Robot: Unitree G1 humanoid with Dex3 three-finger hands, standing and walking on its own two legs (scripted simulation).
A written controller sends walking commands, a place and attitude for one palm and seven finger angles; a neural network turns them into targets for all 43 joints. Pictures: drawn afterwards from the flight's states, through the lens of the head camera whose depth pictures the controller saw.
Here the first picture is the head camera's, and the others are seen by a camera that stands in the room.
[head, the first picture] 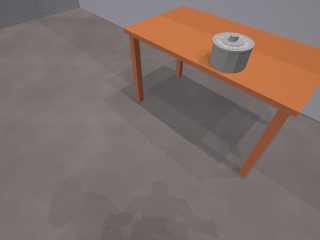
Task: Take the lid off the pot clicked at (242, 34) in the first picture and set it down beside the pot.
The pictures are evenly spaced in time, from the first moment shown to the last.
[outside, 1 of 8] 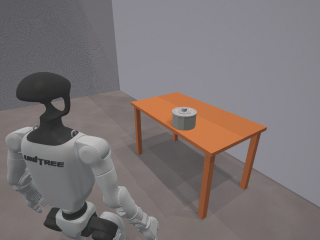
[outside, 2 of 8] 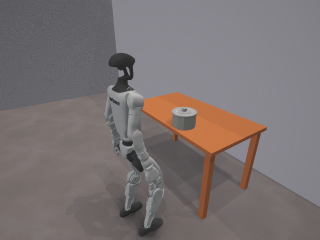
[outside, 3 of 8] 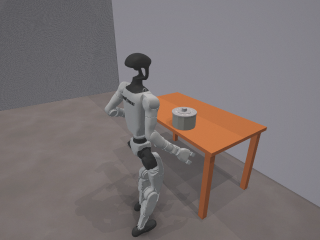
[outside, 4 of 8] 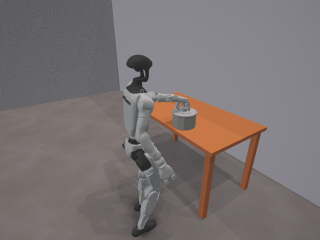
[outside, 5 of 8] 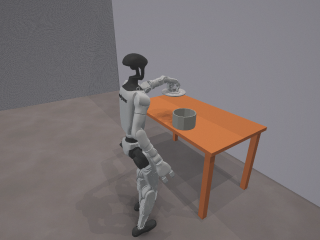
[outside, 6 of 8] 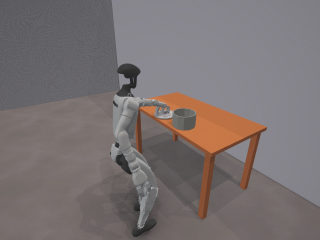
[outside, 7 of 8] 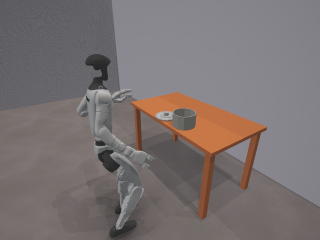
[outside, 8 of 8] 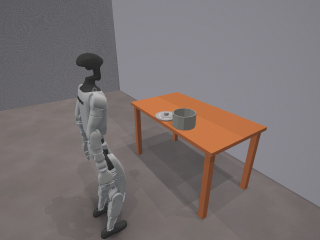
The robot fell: no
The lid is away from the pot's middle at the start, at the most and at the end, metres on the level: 0.00 0.27 0.22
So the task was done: no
